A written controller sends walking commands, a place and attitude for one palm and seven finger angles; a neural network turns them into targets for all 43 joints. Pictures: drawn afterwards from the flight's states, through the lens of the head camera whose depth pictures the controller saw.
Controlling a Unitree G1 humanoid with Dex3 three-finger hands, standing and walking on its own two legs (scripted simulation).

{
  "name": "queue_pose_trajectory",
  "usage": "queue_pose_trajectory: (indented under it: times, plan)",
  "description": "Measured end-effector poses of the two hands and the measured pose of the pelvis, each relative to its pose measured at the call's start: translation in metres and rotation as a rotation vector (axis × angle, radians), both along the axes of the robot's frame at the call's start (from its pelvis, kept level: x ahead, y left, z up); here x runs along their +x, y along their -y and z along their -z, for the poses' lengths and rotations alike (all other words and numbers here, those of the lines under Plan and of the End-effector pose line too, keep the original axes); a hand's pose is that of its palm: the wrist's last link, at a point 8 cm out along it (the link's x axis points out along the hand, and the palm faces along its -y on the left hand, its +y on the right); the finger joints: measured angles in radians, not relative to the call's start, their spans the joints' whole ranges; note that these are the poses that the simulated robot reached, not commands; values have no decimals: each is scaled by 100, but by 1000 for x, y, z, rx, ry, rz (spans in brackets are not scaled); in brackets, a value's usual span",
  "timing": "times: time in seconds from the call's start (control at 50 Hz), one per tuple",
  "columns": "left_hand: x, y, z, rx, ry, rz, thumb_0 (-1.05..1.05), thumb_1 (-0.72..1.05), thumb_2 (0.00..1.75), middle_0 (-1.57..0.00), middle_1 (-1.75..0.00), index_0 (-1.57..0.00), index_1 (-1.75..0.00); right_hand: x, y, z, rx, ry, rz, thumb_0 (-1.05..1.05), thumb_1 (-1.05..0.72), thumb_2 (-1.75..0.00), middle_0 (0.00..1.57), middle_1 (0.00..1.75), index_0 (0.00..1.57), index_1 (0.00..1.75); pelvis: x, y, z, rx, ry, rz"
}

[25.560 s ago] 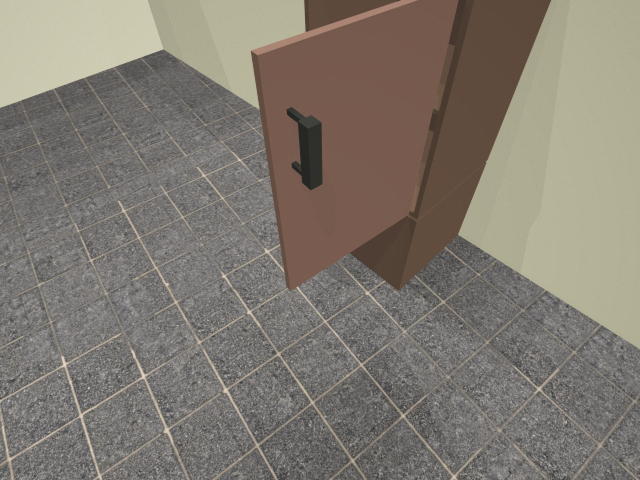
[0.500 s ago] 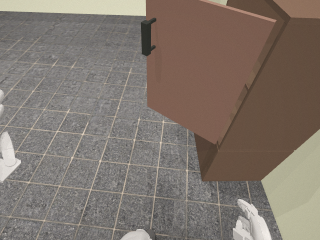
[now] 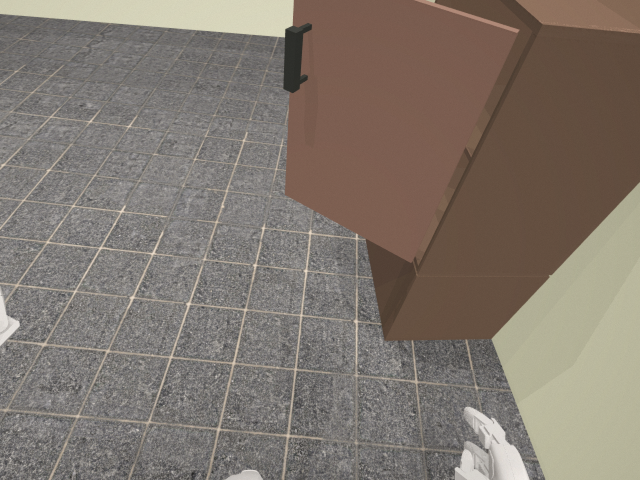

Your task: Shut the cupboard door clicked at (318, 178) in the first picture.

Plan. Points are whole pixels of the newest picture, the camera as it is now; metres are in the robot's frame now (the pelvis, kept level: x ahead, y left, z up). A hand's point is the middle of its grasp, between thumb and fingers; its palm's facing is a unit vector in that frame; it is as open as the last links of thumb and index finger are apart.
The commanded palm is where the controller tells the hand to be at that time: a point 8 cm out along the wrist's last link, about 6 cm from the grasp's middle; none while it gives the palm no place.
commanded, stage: stop stepping back and stand still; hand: left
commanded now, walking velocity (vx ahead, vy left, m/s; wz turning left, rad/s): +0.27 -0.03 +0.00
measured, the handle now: (299, 57) +0.88 +0.12 +0.11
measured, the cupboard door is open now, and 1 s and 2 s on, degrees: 53 53 53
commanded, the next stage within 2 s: let the arm hang, fingers relaxed in 1.08 s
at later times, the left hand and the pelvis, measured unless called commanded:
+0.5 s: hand out of the picture +0.17 +0.31 +0.17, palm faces +0.50 -0.80 -0.32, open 7.4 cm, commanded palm +0.10 +0.33 +0.20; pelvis -0.04 +0.03 +0.01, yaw +1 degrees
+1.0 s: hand out of the picture +0.20 +0.31 +0.17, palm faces +0.45 -0.82 -0.36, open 7.4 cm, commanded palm +0.13 +0.35 +0.20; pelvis -0.01 +0.05 +0.02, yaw +0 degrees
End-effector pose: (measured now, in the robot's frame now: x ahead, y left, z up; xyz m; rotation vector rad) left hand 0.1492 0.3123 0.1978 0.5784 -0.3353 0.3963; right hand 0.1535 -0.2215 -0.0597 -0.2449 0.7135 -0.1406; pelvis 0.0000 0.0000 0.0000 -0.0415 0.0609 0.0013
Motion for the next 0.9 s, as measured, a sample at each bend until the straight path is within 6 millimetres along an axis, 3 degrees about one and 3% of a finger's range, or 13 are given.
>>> queue_pose_trajectory:
  times: [0.08, 0.18, 0.34, 0.42, 0.5, 0.6, 0.7, 0.8, 0.9]
  plan:
    - [-9, 9, -4, -57, 14, 26, 2, 89, 90, -22, -30, -21, -30, -26, -5, 6, 16, -44, 3, 1, -90, -90, 21, 30, 20, 30, -15, -3, -6, -16, 33, -13]
    - [-20, 3, -5, -87, -4, -3, 1, 89, 90, -22, -30, -21, -30, -53, -2, 6, 27, -61, 55, 1, -90, -90, 21, 30, 20, 30, -22, -4, -11, -1, 68, -20]
    - [-41, -9, 3, -120, -11, -59, 2, 89, 90, -22, -30, -21, -30, -69, 12, 4, -34, -79, 63, 1, -90, -90, 21, 30, 20, 30, -32, -11, -12, -1, 88, -6]
    - [-37, -21, 11, -151, 53, -50, 1, 89, 90, -22, -30, -21, -30, -68, 13, 5, -84, -83, 78, 1, -90, -90, 21, 30, 20, 30, -30, -23, -3, -16, 100, -29]
    - [-26, -32, 15, -159, 24, -56, 2, 89, 90, -21, -30, -21, -30, -62, -2, -3, -67, -40, 84, 2, -91, -90, 20, 30, 20, 30, -35, -29, -8, -1, 97, -14]
    - [-25, -24, -3, -80, -25, -9, 2, 89, 90, -21, -30, -21, -30, -55, -27, -11, 8, 6, 38, 1, -91, -90, 20, 30, 20, 30, -40, -30, -17, 14, 64, 0]
    - [-34, -16, -14, -17, -63, 34, 2, 89, 90, -21, -30, -21, -30, -48, -40, 0, 53, -12, 12, 1, -90, -90, 21, 30, 20, 30, -36, -37, -16, -2, 65, 0]
    - [-33, -41, 1, -60, -98, -58, 1, 89, 90, -22, -30, -21, -30, -44, -42, 8, 48, -57, 37, 1, -90, -90, 21, 30, 20, 30, -21, -44, -14, -6, 71, 7]
    - [-14, -55, 23, -168, -102, -125, 1, 89, 90, -21, -30, -21, -30, -36, -41, 3, 11, -60, 38, 1, -90, -90, 21, 30, 20, 30, -13, -48, -16, 16, 69, 8]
